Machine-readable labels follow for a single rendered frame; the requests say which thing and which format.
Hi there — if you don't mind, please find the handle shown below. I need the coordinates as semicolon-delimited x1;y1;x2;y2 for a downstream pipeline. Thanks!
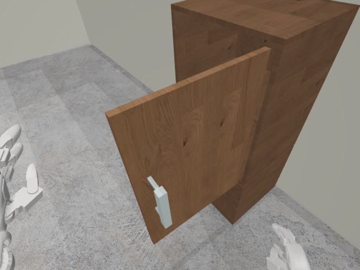
147;176;172;229

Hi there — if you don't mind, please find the left robot hand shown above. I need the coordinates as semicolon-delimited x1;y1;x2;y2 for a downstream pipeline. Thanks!
0;124;43;230

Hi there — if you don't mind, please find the cupboard door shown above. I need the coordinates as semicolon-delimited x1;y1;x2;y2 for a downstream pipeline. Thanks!
105;47;271;245

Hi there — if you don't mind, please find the robot left forearm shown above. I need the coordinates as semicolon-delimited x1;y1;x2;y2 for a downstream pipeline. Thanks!
0;229;15;270

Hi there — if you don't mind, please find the right robot hand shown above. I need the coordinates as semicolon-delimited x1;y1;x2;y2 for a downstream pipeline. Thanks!
267;223;311;270

